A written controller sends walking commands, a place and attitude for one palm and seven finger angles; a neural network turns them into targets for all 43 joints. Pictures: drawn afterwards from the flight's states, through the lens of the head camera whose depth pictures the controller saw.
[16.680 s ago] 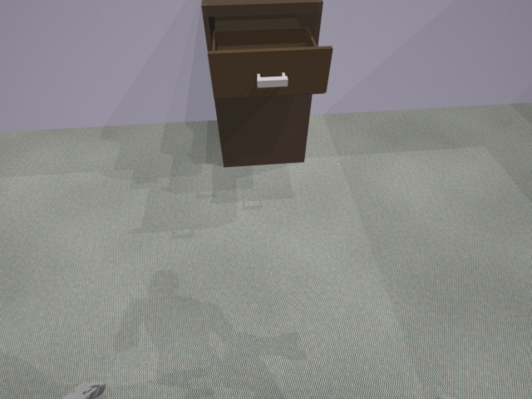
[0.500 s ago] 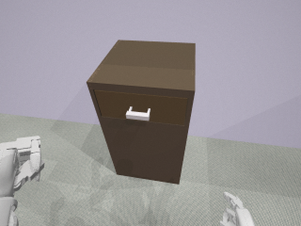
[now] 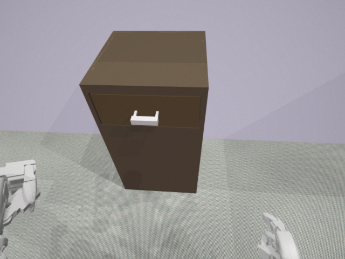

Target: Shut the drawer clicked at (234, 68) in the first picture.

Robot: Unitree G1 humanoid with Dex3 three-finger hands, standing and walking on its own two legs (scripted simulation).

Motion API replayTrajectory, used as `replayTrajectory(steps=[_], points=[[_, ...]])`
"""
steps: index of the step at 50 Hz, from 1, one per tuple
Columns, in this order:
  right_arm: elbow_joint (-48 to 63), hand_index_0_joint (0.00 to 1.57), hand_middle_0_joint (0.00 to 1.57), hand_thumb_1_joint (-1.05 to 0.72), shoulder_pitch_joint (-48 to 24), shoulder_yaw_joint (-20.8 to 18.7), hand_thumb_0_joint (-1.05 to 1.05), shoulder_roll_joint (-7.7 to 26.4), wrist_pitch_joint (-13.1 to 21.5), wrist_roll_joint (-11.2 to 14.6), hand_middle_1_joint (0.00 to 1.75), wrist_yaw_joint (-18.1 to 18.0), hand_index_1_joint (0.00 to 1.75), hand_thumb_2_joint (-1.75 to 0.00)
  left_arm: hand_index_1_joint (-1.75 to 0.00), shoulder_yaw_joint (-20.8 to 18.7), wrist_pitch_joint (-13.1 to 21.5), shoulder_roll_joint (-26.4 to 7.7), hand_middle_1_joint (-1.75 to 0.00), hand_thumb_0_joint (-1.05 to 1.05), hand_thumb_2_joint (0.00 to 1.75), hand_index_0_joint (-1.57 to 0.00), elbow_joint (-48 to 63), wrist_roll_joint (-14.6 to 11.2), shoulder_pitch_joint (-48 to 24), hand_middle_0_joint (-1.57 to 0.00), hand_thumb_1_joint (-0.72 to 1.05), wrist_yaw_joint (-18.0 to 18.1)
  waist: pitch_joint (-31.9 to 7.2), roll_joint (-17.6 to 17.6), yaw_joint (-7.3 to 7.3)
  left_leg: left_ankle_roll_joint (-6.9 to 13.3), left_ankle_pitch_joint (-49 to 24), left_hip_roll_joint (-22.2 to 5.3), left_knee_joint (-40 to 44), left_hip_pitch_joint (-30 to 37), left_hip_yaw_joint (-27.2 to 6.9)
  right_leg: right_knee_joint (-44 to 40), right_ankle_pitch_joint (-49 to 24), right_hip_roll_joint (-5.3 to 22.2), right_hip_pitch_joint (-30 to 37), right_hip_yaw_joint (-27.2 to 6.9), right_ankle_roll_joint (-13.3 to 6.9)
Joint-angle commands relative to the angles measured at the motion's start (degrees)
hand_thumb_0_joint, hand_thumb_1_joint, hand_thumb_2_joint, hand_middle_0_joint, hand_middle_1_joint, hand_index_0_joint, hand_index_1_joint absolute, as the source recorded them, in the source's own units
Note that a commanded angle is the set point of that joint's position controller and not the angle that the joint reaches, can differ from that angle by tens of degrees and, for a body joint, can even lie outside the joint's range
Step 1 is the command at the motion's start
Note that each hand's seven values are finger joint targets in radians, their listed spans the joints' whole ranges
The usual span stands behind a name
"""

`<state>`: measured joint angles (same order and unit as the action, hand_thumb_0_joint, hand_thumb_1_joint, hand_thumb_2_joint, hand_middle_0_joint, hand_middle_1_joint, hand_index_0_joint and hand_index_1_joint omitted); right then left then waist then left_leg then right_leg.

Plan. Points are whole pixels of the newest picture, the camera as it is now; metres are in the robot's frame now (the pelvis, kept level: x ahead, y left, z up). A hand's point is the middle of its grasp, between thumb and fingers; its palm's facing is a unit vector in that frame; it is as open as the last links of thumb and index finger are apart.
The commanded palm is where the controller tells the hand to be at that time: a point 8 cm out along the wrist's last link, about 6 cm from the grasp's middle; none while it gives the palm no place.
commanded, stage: step back with the hand held close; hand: left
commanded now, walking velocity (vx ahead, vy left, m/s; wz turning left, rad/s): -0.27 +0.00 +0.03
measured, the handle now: (145, 116) +0.61 +0.15 -0.08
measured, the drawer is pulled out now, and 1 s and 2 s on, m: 0.00 0.00 0.00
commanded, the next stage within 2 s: stop stepping back and stand still in 1.56 s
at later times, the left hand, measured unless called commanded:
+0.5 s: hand (12, 238) +0.12 +0.24 +0.16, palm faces +0.40 -0.78 -0.48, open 3.3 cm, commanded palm +0.06 +0.28 +0.17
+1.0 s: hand out of the picture +0.09 +0.23 +0.16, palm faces +0.43 -0.74 -0.52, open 3.3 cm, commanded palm +0.01 +0.27 +0.17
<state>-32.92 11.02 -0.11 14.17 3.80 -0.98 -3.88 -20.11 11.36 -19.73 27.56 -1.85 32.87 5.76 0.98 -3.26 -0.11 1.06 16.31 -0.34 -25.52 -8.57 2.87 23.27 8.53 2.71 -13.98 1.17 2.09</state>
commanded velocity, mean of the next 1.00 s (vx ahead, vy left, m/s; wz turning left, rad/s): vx -0.33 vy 0.00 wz -0.01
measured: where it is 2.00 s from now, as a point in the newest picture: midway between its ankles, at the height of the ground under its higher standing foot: outside the picture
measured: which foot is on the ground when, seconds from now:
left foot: down 0.00-1.00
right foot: down 0.00-1.00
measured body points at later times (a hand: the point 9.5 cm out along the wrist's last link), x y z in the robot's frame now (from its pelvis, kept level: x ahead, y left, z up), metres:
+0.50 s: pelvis -0.06 +0.00 -0.01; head -0.05 -0.01 +0.44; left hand +0.10 +0.28 +0.18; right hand +0.11 -0.24 -0.09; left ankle -0.03 +0.10 -0.74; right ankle +0.04 -0.14 -0.74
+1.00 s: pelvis -0.10 -0.02 -0.02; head -0.07 -0.01 +0.42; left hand +0.06 +0.27 +0.19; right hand +0.09 -0.25 -0.10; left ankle -0.03 +0.10 -0.74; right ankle +0.02 -0.14 -0.74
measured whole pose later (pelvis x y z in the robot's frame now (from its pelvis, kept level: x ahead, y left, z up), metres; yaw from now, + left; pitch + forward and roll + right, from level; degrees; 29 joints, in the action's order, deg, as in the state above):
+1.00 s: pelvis -0.10 -0.02 -0.02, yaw +4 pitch +0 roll +0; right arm -33.5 11.3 -2.2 11.8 6.3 -0.8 -3.4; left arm -25.2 18.0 -22.6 33.3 1.0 32.6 7.5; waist 2.9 0.5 0.7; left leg 1.5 18.4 0.2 -41.0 -26.1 -0.6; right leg 35.5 8.9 -1.3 -26.8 -4.3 1.6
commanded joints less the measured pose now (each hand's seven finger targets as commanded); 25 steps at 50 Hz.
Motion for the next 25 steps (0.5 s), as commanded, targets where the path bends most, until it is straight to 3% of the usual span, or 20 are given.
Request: replayTrajectory(steps=[1,4,8,11,16,20,25], points=[[10.10,0.20,0.20,-0.90,-5.86,-2.89,0.00,5.88,1.56,0.30,0.30,-1.09,0.30,-0.90,-1.60,-9.66,4.33,-11.91,-1.60,0.00,0.90,-1.40,13.03,-0.34,1.79,-1.40,0.90,1.75,-10.07,0.94,-1.18,0.75,-18.05,-2.55,5.18,-8.17,-3.59,2.96,-17.56,0.24,12.16,-0.83,-1.91],[10.58,0.20,0.20,-0.90,-5.32,-3.17,0.00,5.67,1.24,0.69,0.30,-1.24,0.30,-0.90,-1.60,-8.98,4.60,-11.04,-1.60,0.00,0.90,-1.40,13.07,-0.40,2.48,-1.40,0.90,1.98,-9.63,2.32,-0.78,0.85,-16.81,-2.74,4.74,-10.19,-3.55,4.03,-18.15,0.24,12.04,-0.95,-1.57],[10.35,0.20,0.20,-0.90,-5.06,-3.41,0.00,5.88,1.58,0.80,0.30,-1.60,0.30,-0.90,-1.60,-8.51,4.87,-10.65,-1.60,0.00,0.90,-1.40,12.95,-0.08,2.02,-1.40,0.90,2.24,-8.50,1.20,-0.58,1.61,-12.94,-3.49,5.45,-13.28,-4.16,5.70,-16.20,-0.09,11.83,-1.23,-1.14],[10.44,0.20,0.20,-0.90,-5.14,-3.44,0.00,6.19,2.01,0.75,0.30,-1.81,0.30,-0.90,-1.60,-8.13,5.11,-10.53,-1.60,0.00,0.90,-1.40,13.41,0.49,0.13,-1.40,0.90,2.53,-6.13,0.46,-0.40,2.65,-3.43,-3.84,6.93,-19.39,-4.93,6.58,-11.20,-0.28,12.71,-2.02,-0.99],[10.52,0.20,0.20,-0.90,-4.42,-3.47,0.00,6.31,2.91,0.73,0.30,-1.76,0.30,-0.90,-1.60,-8.47,6.00,-11.05,-1.60,0.00,0.90,-1.40,13.97,1.39,-1.66,-1.40,0.90,3.11,-3.11,2.04,0.01,3.60,12.62,-3.23,6.19,-26.42,-5.62,4.13,-0.33,0.48,11.13,-4.99,-1.45],[10.25,0.20,0.20,-0.90,-3.44,-3.45,0.00,6.22,3.60,0.62,0.30,-1.58,0.30,-0.90,-1.60,-8.21,7.00,-10.74,-1.60,0.00,0.90,-1.40,13.95,1.78,-1.64,-1.40,0.90,3.60,-2.40,3.32,0.42,3.53,15.76,-2.72,4.06,-25.12,-5.63,0.56,8.32,0.82,6.14,-6.12,-1.81],[10.23,0.20,0.20,-0.90,-3.34,-3.61,0.00,6.34,4.63,0.66,0.30,-1.74,0.30,-0.90,-1.60,-9.01,8.07,-10.90,-1.60,0.00,0.90,-1.40,14.15,2.29,-0.99,-1.40,0.90,4.09,-3.47,-0.29,0.26,4.52,18.84,-4.78,7.23,-30.34,-7.56,5.60,6.15,-1.43,10.72,-4.35,-0.98]])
